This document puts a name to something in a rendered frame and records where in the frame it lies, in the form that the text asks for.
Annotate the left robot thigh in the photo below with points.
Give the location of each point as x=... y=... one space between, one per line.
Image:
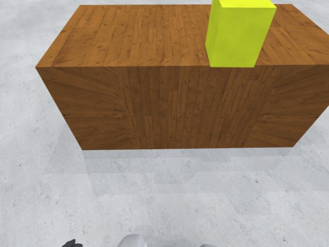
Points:
x=133 y=240

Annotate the pedestal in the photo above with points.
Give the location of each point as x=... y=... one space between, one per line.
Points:
x=129 y=77

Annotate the carton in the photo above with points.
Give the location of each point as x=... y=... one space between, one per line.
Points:
x=237 y=30

